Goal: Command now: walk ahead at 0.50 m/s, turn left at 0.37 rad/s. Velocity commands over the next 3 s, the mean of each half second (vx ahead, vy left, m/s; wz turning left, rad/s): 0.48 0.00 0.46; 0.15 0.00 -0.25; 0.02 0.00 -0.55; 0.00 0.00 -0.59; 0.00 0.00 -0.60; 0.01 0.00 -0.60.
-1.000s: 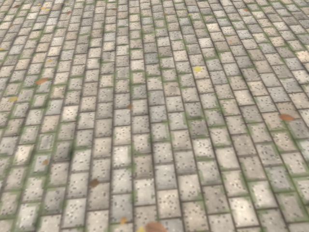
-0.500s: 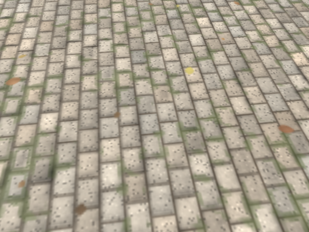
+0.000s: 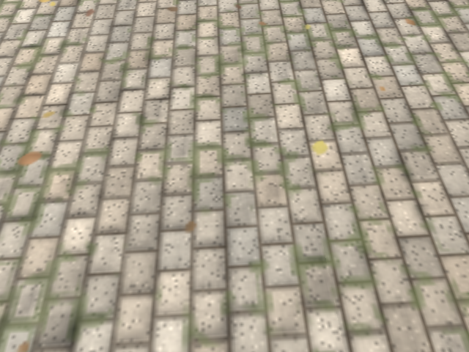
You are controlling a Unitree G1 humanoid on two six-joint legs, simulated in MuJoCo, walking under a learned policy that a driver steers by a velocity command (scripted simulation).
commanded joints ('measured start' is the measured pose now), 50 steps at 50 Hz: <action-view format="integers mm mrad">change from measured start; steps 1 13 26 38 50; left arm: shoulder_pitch -30 108 51 -105 -66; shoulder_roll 114 191 152 128 183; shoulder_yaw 26 53 36 19 43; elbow -35 19 -37 -108 -206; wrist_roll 8 -20 -24 -20 -19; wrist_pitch -28 25 2 35 87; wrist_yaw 7 45 29 -7 30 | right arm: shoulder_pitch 53 -275 -89 -100 -167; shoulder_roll -35 -13 -69 -122 -101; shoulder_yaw -18 -2 -27 -24 -24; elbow -43 -198 -188 -98 -167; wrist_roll -3 -16 -50 -50 -43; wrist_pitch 23 14 -19 23 70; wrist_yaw -6 59 31 -30 -33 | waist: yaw -28 61 10 -39 -22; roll -127 -73 -30 28 -98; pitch -24 73 -122 -74 -139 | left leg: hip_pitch -98 -221 370 502 -34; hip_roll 71 27 139 134 -77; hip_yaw -64 78 -170 105 -27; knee -15 -503 -870 -842 -45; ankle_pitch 106 291 744 783 -145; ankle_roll -9 13 222 138 -86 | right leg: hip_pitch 53 341 -292 -308 -13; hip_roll -276 -315 -163 -82 -196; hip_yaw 185 -70 172 114 452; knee -287 -228 787 245 -91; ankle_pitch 62 293 -198 118 164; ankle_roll -131 -96 59 61 -192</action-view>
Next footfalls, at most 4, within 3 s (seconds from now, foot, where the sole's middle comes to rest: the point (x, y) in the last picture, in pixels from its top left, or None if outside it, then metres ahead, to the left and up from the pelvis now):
0.36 left None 0.35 0.17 -0.78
0.86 right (247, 314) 0.59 0.03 -0.78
1.28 left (167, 323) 0.56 0.26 -0.78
1.70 right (257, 348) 0.49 0.00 -0.78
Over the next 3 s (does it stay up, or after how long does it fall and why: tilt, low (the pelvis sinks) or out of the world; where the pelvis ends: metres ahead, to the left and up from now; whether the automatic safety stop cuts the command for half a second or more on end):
stays up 0.48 0.10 0.00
